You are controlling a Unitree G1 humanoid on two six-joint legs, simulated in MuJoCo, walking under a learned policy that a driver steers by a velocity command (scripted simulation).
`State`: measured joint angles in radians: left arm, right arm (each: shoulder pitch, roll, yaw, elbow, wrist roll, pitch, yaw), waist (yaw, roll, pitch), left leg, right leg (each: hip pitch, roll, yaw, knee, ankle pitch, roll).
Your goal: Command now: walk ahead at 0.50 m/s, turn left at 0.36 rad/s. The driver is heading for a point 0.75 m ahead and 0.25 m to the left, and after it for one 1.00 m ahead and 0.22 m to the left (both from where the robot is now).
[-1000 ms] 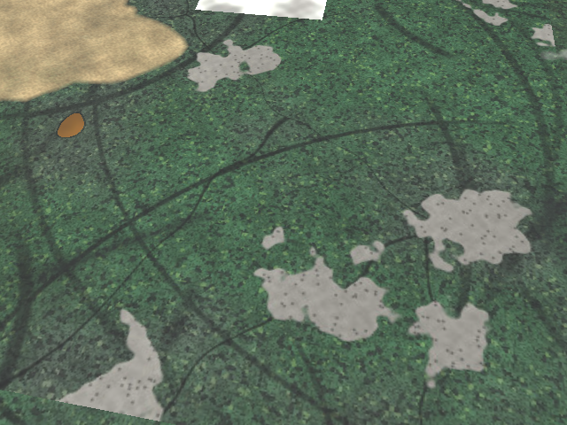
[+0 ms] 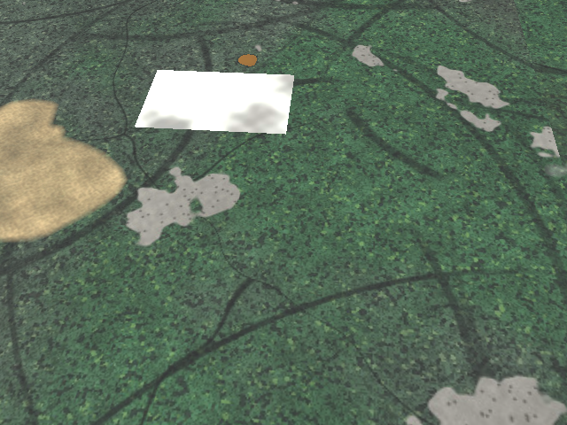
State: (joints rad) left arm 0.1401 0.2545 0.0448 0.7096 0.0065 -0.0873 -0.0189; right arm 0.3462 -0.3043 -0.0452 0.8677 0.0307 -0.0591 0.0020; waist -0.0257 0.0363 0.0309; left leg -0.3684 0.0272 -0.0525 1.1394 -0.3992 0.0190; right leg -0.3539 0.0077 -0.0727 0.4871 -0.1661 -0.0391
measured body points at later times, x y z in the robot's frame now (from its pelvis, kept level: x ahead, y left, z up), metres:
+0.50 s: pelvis +0.26 +0.08 -0.01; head +0.30 +0.10 +0.44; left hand +0.27 +0.37 -0.14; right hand +0.49 -0.14 -0.11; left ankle +0.32 +0.16 -0.73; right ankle +0.16 -0.11 -0.64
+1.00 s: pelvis +0.56 +0.13 +0.00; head +0.58 +0.13 +0.45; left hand +0.55 +0.44 -0.10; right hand +0.76 -0.08 -0.12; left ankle +0.38 +0.18 -0.65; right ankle +0.66 +0.07 -0.73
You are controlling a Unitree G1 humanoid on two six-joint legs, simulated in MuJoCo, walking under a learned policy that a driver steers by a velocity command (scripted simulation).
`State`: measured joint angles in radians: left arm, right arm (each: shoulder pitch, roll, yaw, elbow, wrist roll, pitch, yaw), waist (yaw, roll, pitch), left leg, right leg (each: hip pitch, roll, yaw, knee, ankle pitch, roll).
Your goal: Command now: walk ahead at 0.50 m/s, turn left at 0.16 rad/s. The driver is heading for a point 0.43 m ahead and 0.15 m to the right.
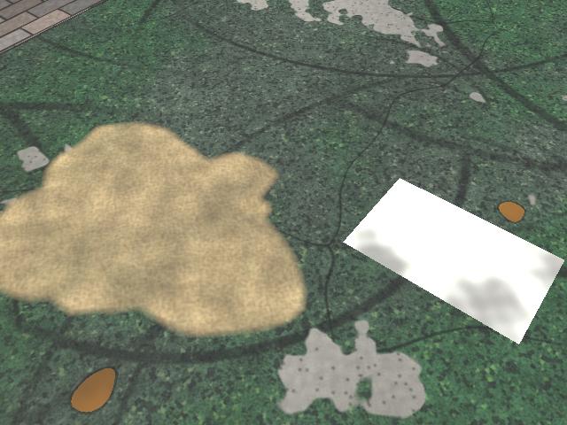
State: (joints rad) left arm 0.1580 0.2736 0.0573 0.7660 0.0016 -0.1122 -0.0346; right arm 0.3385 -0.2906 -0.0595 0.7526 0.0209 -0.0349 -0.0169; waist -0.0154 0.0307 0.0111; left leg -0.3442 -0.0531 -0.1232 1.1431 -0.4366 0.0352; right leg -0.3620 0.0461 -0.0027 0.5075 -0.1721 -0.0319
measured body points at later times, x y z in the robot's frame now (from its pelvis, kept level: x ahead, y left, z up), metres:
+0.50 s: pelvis +0.26 +0.04 +0.01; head +0.28 +0.04 +0.46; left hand +0.37 +0.31 -0.12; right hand +0.36 -0.25 -0.08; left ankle +0.30 +0.14 -0.73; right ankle +0.17 -0.10 -0.65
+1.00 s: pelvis +0.41 -0.03 +0.00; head +0.44 -0.05 +0.45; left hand +0.64 +0.15 -0.10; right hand +0.41 -0.33 -0.13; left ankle +0.45 +0.12 -0.70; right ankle +0.46 -0.15 -0.73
